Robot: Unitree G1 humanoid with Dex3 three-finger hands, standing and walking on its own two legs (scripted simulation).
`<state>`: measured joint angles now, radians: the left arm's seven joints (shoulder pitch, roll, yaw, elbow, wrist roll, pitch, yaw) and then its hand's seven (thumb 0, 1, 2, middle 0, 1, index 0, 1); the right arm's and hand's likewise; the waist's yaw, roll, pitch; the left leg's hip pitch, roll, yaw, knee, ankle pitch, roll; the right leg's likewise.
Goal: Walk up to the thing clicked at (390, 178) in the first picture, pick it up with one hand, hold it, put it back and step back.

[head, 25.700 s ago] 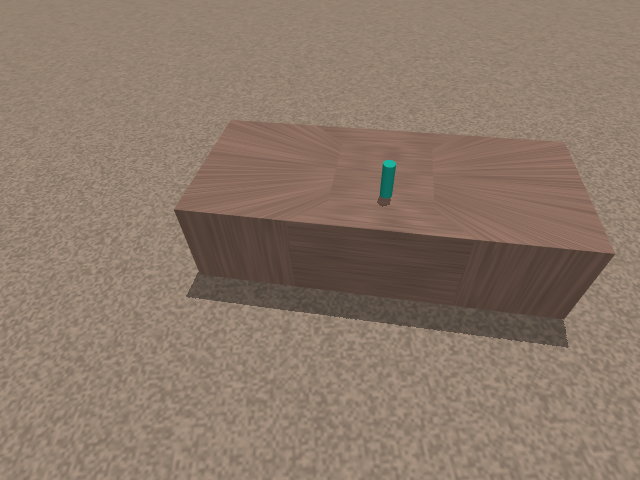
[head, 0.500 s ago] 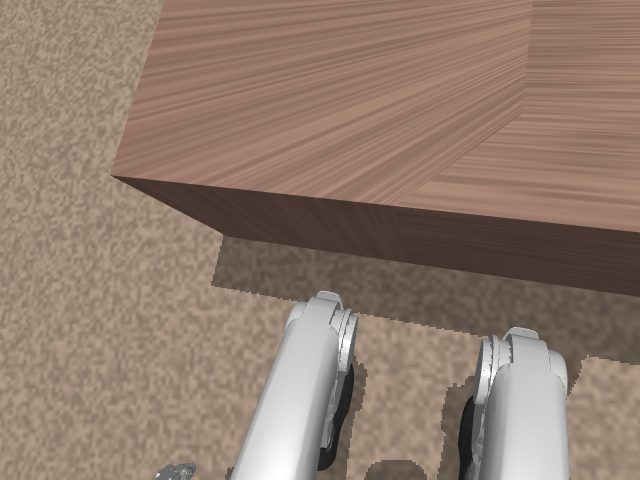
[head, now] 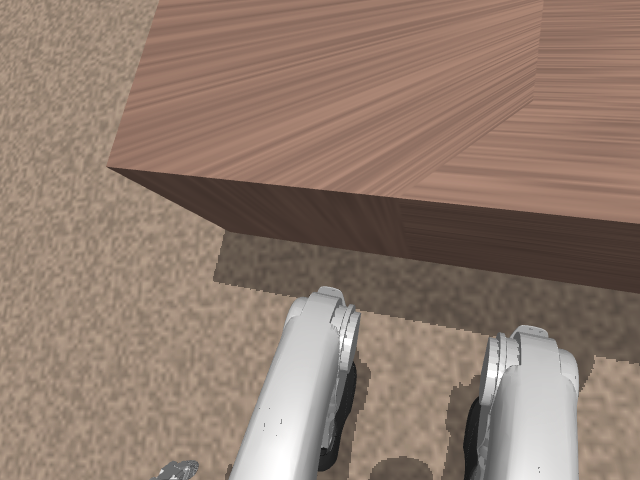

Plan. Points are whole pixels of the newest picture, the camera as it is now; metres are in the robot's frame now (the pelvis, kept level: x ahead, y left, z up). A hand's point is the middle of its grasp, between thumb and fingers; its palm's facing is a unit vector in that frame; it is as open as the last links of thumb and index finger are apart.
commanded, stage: loosen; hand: right
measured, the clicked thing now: out of the picture +0.58 -0.31 +0.03
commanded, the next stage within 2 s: open in 0.18 s
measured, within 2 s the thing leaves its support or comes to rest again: rests again in 1.66 s
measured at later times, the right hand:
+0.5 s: hand out of the picture +0.58 -0.29 +0.03, palm faces +0.34 +0.94 -0.01, open 8.1 cm
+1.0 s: hand out of the picture +0.58 -0.35 +0.12, palm faces +0.43 +0.90 -0.04, open 11.9 cm
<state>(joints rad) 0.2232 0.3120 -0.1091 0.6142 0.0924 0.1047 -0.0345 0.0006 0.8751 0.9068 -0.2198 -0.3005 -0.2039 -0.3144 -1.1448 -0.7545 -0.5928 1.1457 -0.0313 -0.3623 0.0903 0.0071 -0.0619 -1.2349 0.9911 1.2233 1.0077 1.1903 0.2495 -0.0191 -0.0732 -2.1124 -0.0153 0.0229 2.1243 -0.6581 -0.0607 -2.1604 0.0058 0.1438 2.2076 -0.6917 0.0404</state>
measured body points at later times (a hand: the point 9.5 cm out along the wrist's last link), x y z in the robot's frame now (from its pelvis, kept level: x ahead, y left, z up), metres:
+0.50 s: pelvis +0.00 +0.00 +0.00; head +0.24 -0.06 +0.37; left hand +0.03 +0.28 -0.10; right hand +0.56 -0.34 +0.03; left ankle +0.10 +0.14 -0.36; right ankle +0.07 -0.13 -0.36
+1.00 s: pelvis +0.00 +0.00 +0.04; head +0.25 -0.05 +0.41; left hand +0.04 +0.27 -0.07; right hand +0.56 -0.40 +0.12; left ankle +0.10 +0.14 -0.36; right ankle +0.07 -0.13 -0.36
